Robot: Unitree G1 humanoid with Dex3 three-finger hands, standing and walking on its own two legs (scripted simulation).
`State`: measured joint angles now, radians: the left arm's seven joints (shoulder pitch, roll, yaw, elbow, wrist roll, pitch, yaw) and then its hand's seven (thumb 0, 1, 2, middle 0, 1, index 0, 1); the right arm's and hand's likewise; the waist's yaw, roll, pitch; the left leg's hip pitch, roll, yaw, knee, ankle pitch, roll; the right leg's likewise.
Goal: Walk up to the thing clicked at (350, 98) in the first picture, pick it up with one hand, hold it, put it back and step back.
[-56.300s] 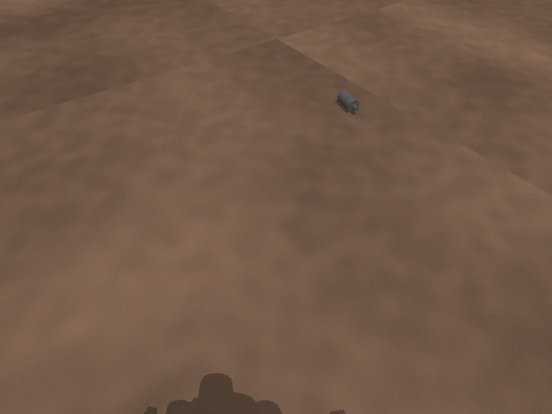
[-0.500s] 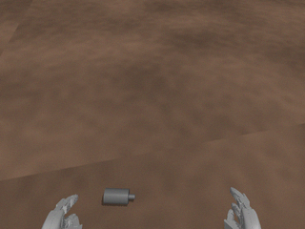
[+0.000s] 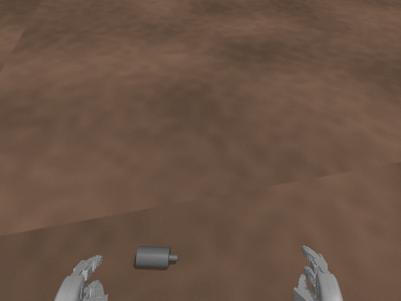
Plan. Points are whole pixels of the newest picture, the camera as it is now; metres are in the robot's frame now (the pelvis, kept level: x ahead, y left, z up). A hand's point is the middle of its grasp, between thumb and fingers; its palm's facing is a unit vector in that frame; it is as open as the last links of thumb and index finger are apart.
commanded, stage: home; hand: left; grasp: from above
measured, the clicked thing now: (158, 256) +0.45 +0.17 -0.67
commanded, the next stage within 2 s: stand in 0.60 s
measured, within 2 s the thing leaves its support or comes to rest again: neither
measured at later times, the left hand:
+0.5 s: hand (105, 299) +0.16 +0.18 -0.05, palm faces +0.04 -0.98 -0.20, open 7.4 cm
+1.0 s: hand out of the picture +0.11 +0.24 -0.10, palm faces +0.04 -0.94 -0.34, open 7.4 cm
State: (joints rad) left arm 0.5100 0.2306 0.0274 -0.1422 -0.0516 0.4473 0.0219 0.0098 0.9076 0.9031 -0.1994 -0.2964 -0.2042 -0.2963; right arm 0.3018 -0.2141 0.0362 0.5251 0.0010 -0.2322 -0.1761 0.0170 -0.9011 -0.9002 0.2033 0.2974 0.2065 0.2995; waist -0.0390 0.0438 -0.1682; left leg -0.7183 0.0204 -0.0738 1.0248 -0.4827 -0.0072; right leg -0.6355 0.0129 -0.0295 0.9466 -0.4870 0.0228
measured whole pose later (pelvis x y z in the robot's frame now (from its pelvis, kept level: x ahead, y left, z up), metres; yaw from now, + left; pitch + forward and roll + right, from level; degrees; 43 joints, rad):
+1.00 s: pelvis +0.00 +0.01 +0.04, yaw +1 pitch +0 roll +0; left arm 0.23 0.30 0.05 0.73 0.05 0.05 0.04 0.01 0.91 0.90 -0.20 -0.30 -0.21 -0.30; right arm 0.19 -0.29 -0.04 0.87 -0.06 -0.03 -0.01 0.01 -0.90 -0.90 0.20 0.30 0.21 0.30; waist 0.02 -0.01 0.03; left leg -0.38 -0.03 -0.03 0.74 -0.36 0.02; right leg -0.33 -0.04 0.00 0.73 -0.40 0.04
